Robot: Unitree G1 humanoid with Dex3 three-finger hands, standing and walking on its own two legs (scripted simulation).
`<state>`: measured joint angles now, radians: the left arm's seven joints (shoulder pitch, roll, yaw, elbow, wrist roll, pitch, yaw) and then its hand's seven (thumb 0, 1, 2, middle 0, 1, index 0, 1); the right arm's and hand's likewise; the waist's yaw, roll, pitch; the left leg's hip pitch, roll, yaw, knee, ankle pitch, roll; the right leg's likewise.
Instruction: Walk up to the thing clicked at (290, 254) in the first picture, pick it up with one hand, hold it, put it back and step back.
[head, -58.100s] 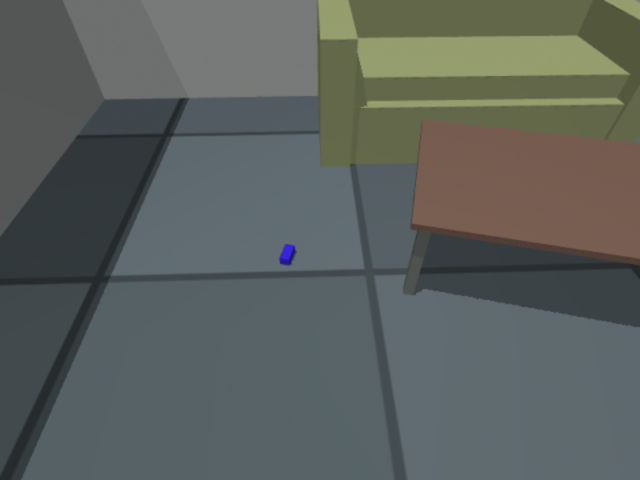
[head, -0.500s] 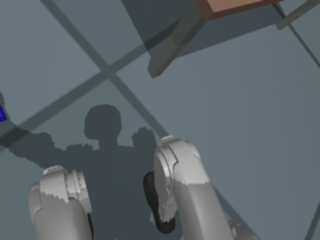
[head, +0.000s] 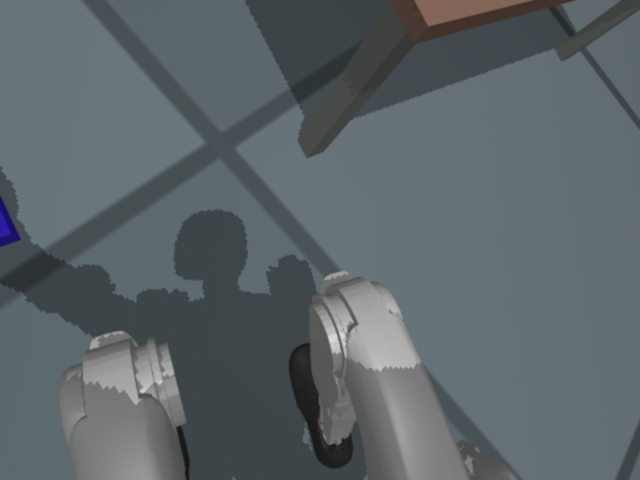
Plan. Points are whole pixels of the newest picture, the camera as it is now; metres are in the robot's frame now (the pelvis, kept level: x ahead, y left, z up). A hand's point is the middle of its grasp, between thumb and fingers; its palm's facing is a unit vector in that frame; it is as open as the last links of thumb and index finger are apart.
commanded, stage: rise first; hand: left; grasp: from above
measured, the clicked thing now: out of the picture +0.51 +0.33 -0.30
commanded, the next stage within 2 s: none
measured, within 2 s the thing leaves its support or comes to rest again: neither
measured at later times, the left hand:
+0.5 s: hand out of the picture +0.46 +0.36 -0.18, palm faces -0.42 -0.14 -0.90, open 14.3 cm
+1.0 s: hand out of the picture +0.47 +0.36 -0.18, palm faces -0.42 -0.14 -0.89, open 14.2 cm
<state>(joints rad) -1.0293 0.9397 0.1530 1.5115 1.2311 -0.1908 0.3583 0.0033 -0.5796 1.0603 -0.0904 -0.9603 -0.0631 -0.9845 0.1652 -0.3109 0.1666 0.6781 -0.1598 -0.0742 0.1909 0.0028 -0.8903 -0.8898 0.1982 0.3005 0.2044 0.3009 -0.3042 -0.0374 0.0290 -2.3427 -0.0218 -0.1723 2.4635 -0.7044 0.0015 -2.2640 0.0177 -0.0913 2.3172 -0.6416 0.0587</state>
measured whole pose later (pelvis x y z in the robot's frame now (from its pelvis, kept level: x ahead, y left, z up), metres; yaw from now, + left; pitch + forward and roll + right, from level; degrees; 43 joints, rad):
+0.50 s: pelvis +0.00 +0.00 +0.00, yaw +0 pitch +32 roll -11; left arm -1.04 0.95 0.15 1.52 1.24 -0.21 0.36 0.00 -0.56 1.05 -0.11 -0.94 -0.08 -0.97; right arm 0.17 -0.32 0.17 0.67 -0.16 -0.07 0.19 0.00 -0.89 -0.89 0.20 0.30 0.20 0.30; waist -0.31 -0.04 0.03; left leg -2.35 -0.02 -0.18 2.47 -0.70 0.00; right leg -2.27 0.02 -0.09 2.32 -0.63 0.06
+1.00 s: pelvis +0.00 +0.00 +0.00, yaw +0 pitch +33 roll -12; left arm -1.04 0.96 0.16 1.51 1.24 -0.20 0.35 0.00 -0.55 1.03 -0.11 -0.93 -0.09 -0.95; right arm 0.17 -0.32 0.18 0.66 -0.16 -0.08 0.19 0.00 -0.88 -0.89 0.20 0.30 0.20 0.30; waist -0.31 -0.04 0.03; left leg -2.35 -0.02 -0.18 2.47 -0.70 0.00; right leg -2.27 0.02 -0.10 2.32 -0.64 0.05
